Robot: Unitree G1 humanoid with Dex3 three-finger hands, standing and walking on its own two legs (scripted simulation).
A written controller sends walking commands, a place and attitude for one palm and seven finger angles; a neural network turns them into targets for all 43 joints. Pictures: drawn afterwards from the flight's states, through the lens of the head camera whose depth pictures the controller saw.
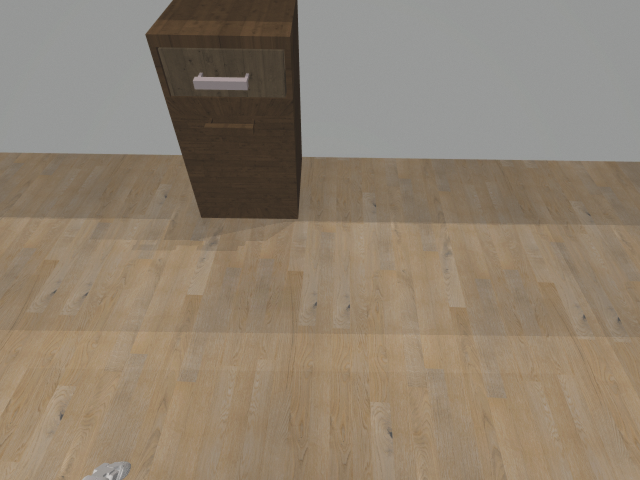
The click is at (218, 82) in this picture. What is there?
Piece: drawer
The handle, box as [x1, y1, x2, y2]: [193, 73, 248, 89]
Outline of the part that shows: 193,79 194,87 200,89 247,89 248,86 248,73 246,73 244,78 203,77 202,73 199,73 198,76 194,77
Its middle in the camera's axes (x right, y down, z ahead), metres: -0.32 -0.51 +1.23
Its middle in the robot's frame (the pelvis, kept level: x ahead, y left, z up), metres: +1.24 +0.38 -0.10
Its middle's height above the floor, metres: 0.67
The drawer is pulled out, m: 0.00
